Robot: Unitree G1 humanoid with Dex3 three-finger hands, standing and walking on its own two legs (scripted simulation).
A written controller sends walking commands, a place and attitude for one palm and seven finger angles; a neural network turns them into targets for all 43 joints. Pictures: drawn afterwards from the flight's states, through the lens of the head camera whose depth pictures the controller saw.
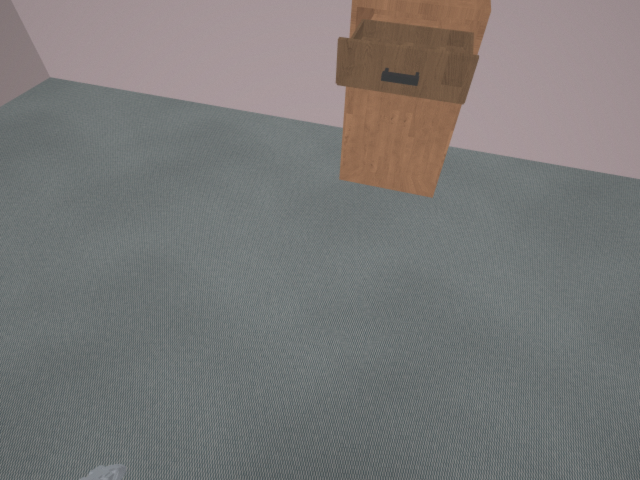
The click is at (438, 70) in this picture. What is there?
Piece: drawer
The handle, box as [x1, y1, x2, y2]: [381, 68, 418, 85]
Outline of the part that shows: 382,72 381,80 413,85 417,84 418,72 416,72 414,75 388,72 388,68 385,68 385,70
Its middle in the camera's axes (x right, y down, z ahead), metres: +0.24 -0.50 +1.18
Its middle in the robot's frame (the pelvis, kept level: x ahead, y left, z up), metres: +1.23 -0.18 -0.05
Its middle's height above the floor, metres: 0.71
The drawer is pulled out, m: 0.30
